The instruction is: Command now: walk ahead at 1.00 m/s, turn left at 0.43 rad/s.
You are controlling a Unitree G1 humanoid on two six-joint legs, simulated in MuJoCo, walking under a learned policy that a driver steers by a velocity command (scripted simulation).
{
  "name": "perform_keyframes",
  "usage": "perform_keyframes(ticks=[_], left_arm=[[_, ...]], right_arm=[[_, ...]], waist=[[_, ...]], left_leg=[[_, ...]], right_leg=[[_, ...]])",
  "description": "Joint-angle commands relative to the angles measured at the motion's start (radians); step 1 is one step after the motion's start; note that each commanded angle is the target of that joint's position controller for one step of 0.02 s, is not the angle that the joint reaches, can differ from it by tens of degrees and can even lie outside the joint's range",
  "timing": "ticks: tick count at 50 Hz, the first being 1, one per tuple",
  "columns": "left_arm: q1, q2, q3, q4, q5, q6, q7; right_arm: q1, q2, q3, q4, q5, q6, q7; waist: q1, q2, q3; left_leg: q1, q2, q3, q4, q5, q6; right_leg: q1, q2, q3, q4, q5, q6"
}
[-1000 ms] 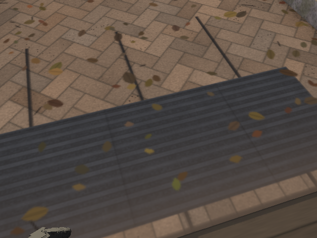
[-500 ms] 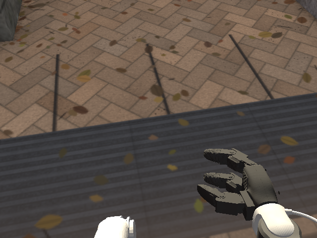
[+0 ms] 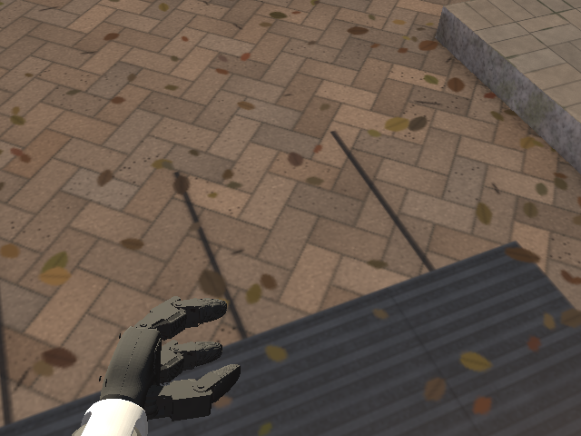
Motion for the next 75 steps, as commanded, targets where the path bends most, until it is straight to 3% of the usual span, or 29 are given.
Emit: perform_keyframes(ticks=[1, 4, 5, 6, 7, 10, 19, 22, 24, 25, 26, 27, 28, 31, 34, 37, 41, 42, 44, 46, 47, 48, 49, 50, 52, 54, 61, 72, 75], left_arm=[[0.0, 0.076, 0.035, -0.009, 0.009, -0.011, 0.008], [0.362, 0.233, 0.104, 0.082, 0.034, -0.029, 0.061], [0.506, 0.303, 0.127, 0.091, 0.066, -0.03, 0.085], [0.471, 0.303, 0.124, 0.096, 0.094, -0.04, 0.076], [0.422, 0.225, 0.118, 0.084, 0.084, -0.038, 0.061], [0.391, 0.125, 0.089, 0.15, 0.06, -0.059, 0.065], [0.424, 0.207, 0.079, 0.27, 0.025, -0.093, 0.074], [0.496, 0.297, 0.096, 0.278, 0.022, -0.072, 0.088], [0.443, 0.378, 0.121, 0.241, 0.03, -0.035, 0.102], [0.385, 0.398, 0.13, 0.206, 0.031, -0.018, 0.102], [0.387, 0.318, 0.118, 0.209, 0.041, -0.012, 0.088], [0.47, 0.165, 0.077, 0.116, 0.042, -0.018, 0.077], [0.436, 0.209, 0.069, 0.03, 0.028, -0.048, 0.072], [0.329, 0.222, 0.048, 0.031, 0.057, -0.06, 0.074], [0.335, 0.204, 0.036, 0.028, 0.076, 0.009, 0.072], [0.189, 0.16, 0.01, -0.021, 0.058, 0.003, 0.058], [0.152, 0.124, -0.002, 0.033, 0.037, -0.021, 0.045], [0.001, 0.177, 0.03, -0.025, -0.007, -0.061, 0.045], [0.056, 0.21, 0.054, -0.006, -0.015, -0.083, 0.033], [0.378, 0.252, 0.084, 0.092, -0.024, -0.084, 0.026], [0.634, 0.282, 0.091, 0.159, -0.015, -0.075, 0.032], [0.573, 0.333, 0.082, 0.141, 0.046, -0.078, 0.028], [0.48, 0.331, 0.101, 0.091, 0.051, -0.065, 0.031], [0.383, 0.307, 0.104, 0.032, 0.036, -0.042, 0.048], [0.277, 0.26, 0.081, 0.006, -0.008, -0.011, 0.058], [0.277, 0.278, 0.088, 0.013, -0.003, -0.004, 0.057], [0.336, 0.339, 0.122, 0.032, -0.036, 0.065, 0.115], [0.32, 0.297, 0.144, -0.045, -0.031, 0.119, 0.126], [0.429, 0.236, 0.12, -0.054, -0.031, 0.12, 0.107]], right_arm=[[-0.016, -0.198, -0.038, -0.066, -0.011, 0.002, -0.013], [-0.088, -0.221, -0.054, -0.105, -0.013, 0.017, -0.013], [-0.131, -0.134, -0.041, -0.171, -0.015, 0.008, -0.009], [-0.1, -0.053, -0.023, -0.234, 0.052, 0.003, -0.002], [-0.179, -0.14, -0.04, -0.235, 0.051, 0.012, -0.016], [-0.293, -0.114, -0.036, -0.266, 0.005, 0.052, 0.011], [-0.51, -0.102, -0.003, -0.399, -0.028, 0.117, 0.081], [-0.493, -0.154, -0.015, -0.375, -0.019, 0.106, 0.084], [-0.219, -0.223, -0.051, -0.309, -0.013, 0.099, 0.069], [0.004, -0.278, -0.084, -0.241, -0.017, 0.099, 0.051], [-0.015, -0.326, -0.111, -0.225, -0.009, 0.108, 0.025], [-0.175, -0.405, -0.115, -0.273, -0.031, 0.124, 0.017], [-0.15, -0.437, -0.132, -0.321, -0.028, 0.134, 0.014], [-0.184, -0.311, -0.098, -0.269, -0.016, 0.097, -0.005], [-0.221, -0.261, -0.068, -0.261, -0.005, 0.06, -0.002], [-0.235, -0.248, -0.059, -0.236, -0.005, 0.042, 0.003], [-0.097, -0.224, -0.048, -0.152, 0.024, 0.021, 0.016], [-0.091, -0.181, -0.035, -0.149, 0.047, 0.033, -0.017], [-0.089, -0.239, -0.041, -0.13, 0.008, 0.059, -0.043], [-0.236, -0.282, -0.053, -0.173, -0.028, 0.072, -0.05], [-0.366, -0.263, -0.047, -0.226, -0.051, 0.068, -0.046], [-0.126, -0.106, -0.012, -0.245, -0.052, 0.065, -0.029], [-0.03, -0.18, -0.002, -0.236, -0.013, 0.052, -0.002], [-0.191, -0.26, -0.019, -0.279, 0.011, 0.05, 0.001], [-0.371, -0.251, -0.023, -0.346, -0.029, 0.063, -0.011], [-0.348, -0.208, -0.015, -0.366, -0.037, 0.082, -0.015], [-0.496, -0.175, -0.008, -0.397, -0.011, 0.101, -0.054], [-0.6, -0.206, -0.045, -0.366, 0.009, 0.042, -0.013], [-0.548, -0.265, -0.059, -0.376, -0.031, 0.075, -0.019]], waist=[[0.087, 0.161, 0.034], [0.286, 0.192, -0.168], [0.319, 0.104, -0.294], [0.235, -0.199, -0.397], [0.25, -0.065, -0.293], [0.18, 0.02, -0.022], [0.079, -0.043, 0.217], [0.064, -0.077, 0.133], [-0.096, -0.134, -0.04], [-0.196, -0.101, -0.15], [-0.147, 0.036, -0.105], [0.055, 0.259, -0.127], [0.013, 0.202, -0.325], [0.104, -0.085, -0.014], [0.177, -0.091, 0.06], [0.155, -0.065, 0.145], [0.046, 0.011, 0.065], [0.007, -0.009, 0.067], [0.052, 0.067, -0.006], [0.242, 0.127, -0.109], [0.375, 0.046, -0.195], [0.179, -0.332, -0.343], [0.192, -0.23, -0.526], [0.213, -0.12, -0.412], [0.14, 0.143, -0.137], [0.082, 0.061, -0.035], [0.103, -0.065, -0.173], [0.146, -0.175, -0.073], [0.189, 0.203, -0.137]], left_leg=[[0.005, 0.168, -0.109, 0.105, 1.123, 0.1], [-0.211, 0.19, -0.153, 0.663, 0.999, 0.09], [-0.455, 0.142, -0.155, 0.938, 0.545, 0.103], [-0.838, 0.013, -0.124, 1.25, -0.057, 0.052], [-0.904, 0.063, -0.147, 1.287, 0.041, 0.063], [-0.912, 0.134, -0.154, 1.234, 0.079, 0.04], [-0.817, 0.149, 0.028, 0.784, 0.357, 0.047], [-0.639, 0.015, 0.161, 0.663, 0.36, 0.098], [-0.328, -0.056, 0.14, 0.656, 0.257, 0.136], [-0.044, -0.076, 0.075, 0.583, 0.208, 0.163], [0.083, -0.017, -0.061, 0.536, 0.128, 0.199], [0.203, 0.176, -0.515, 0.472, 0.223, 0.302], [0.3, 0.275, -0.828, 0.223, -0.013, 0.406], [-0.146, 0.208, -0.702, 0.107, 0.03, 0.296], [-0.446, 0.117, -0.524, 0.083, 0.144, 0.291], [-0.547, 0.029, -0.34, 0.058, 0.573, 0.22], [-0.326, 0.018, -0.204, 0.093, 0.882, 0.071], [-0.29, 0.053, -0.239, 0.169, 0.789, 0.048], [-0.107, 0.086, -0.217, 0.274, 0.898, 0.002], [-0.133, 0.081, -0.146, 0.586, 1.084, -0.062], [-0.284, -0.004, -0.097, 1.025, 0.767, -0.114], [-0.721, -0.156, -0.156, 1.464, -0.314, -0.212], [-0.795, -0.098, -0.308, 1.563, -0.201, -0.194], [-0.82, -0.045, -0.307, 1.529, -0.135, -0.179], [-0.829, -0.014, -0.224, 1.372, -0.071, -0.13], [-0.778, 0.004, -0.219, 1.229, -0.063, -0.125], [-0.739, -0.038, -0.223, 0.816, 0.125, -0.177], [-0.504, -0.043, -0.264, 0.292, 0.18, -0.122], [-0.098, 0.375, -0.553, 0.246, 0.73, 0.125]], right_leg=[[0.33, 0.125, -0.08, -0.219, -0.145, -0.002], [0.865, 0.053, 0.032, -0.342, -0.221, -0.046], [1.115, -0.176, 0.25, -0.279, -0.498, -0.061], [1.337, -0.416, 0.759, -0.387, -0.657, -0.167], [1.185, -0.374, 0.724, -0.476, -0.638, -0.159], [0.859, -0.276, 0.393, -0.553, -0.364, -0.097], [0.624, -0.129, -0.214, -0.741, 0.221, 0.039], [0.808, -0.154, -0.238, -0.582, 0.838, 0.051], [0.813, -0.198, -0.212, -0.192, 1.07, 0.035], [0.692, -0.186, -0.187, 0.132, 0.963, 0.032], [0.46, -0.033, -0.173, 0.53, 0.083, 0.057], [0.094, 0.094, -0.094, 0.916, -0.554, 0.096], [-0.022, 0.078, 0.112, 0.952, -0.483, 0.089], [0.022, -0.047, 0.136, 0.681, -0.391, 0.094], [0.137, -0.096, 0.124, 0.484, -0.48, 0.138], [0.231, -0.089, 0.042, 0.133, -0.176, 0.136], [0.379, 0.015, -0.049, -0.191, 0.259, 0.047], [0.373, 0.064, -0.012, -0.264, 0.255, 0.051], [0.39, 0.129, -0.033, -0.339, 0.273, 0.031], [0.657, 0.141, -0.011, -0.352, 0.326, 0.008], [0.895, 0.027, 0.109, -0.357, 0.499, -0.031], [1.299, -0.277, 0.626, -0.228, 0.867, -0.268], [1.35, -0.345, 0.871, -0.35, 0.6, -0.351], [1.205, -0.295, 0.795, -0.383, 0.344, -0.319], [0.785, -0.154, 0.636, -0.484, 0.115, -0.234], [0.58, -0.067, 0.57, -0.517, 0.15, -0.204], [0.584, 0.028, 0.525, -0.422, 0.219, -0.067], [0.663, 0.066, 0.726, -0.317, 0.009, -0.034], [0.26, 0.289, 0.389, 0.128, -0.778, 0.078]])
Velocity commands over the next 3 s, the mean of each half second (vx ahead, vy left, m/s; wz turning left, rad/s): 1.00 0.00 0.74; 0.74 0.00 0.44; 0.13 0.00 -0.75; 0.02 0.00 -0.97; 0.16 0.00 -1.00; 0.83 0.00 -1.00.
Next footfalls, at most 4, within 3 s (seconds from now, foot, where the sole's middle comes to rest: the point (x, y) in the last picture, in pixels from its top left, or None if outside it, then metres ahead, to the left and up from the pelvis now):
0.08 right None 0.24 -0.11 -0.77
0.52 left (177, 383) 0.65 0.19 -0.77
0.94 right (124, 245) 1.07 0.34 -0.77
1.48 left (57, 242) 1.11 0.53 -0.77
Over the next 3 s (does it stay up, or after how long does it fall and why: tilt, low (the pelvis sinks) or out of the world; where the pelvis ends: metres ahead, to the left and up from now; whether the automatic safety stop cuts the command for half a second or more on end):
stays up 1.17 0.06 -0.04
